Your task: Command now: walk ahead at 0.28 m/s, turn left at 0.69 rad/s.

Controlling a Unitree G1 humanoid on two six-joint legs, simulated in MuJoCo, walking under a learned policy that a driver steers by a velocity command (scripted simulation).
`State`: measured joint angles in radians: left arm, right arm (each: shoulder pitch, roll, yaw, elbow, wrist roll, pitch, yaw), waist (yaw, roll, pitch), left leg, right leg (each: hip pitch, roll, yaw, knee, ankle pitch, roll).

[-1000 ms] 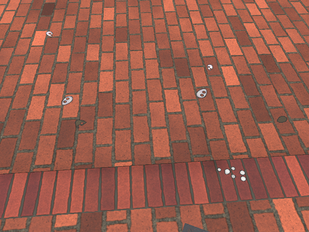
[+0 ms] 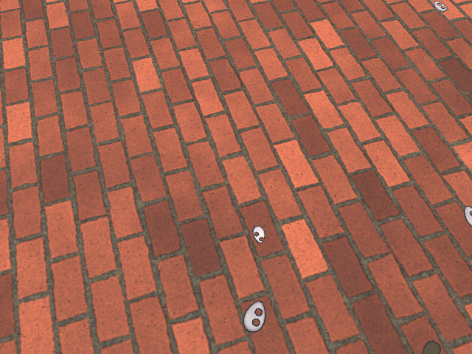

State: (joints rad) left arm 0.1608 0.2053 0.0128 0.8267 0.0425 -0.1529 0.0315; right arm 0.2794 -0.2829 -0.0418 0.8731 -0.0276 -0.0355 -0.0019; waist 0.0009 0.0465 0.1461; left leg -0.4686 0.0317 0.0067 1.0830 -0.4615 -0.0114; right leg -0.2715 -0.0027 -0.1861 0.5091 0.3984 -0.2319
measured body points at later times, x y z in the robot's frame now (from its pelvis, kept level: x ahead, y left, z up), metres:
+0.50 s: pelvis +0.25 -0.05 -0.08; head +0.28 -0.05 +0.37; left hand +0.32 +0.25 -0.16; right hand +0.48 -0.26 -0.19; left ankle +0.26 +0.07 -0.80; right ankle +0.38 -0.14 -0.81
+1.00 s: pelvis +0.27 -0.07 -0.07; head +0.27 -0.05 +0.38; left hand +0.12 +0.18 -0.19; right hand +0.56 -0.13 -0.16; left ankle +0.19 -0.03 -0.80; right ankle +0.37 -0.15 -0.78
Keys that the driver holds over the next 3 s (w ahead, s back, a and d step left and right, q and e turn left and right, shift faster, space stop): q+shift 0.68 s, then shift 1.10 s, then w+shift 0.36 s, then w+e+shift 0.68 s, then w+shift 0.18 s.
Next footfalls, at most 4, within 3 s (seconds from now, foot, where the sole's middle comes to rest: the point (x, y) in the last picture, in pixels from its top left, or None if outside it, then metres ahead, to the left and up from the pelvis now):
0.12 left None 0.30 0.08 -0.84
0.50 right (291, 349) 0.41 -0.12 -0.84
0.94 left None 0.22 0.00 -0.84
1.26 right None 0.37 -0.14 -0.84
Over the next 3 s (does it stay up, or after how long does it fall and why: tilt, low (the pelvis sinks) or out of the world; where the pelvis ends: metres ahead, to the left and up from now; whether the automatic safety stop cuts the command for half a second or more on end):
stays up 0.84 0.38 -0.09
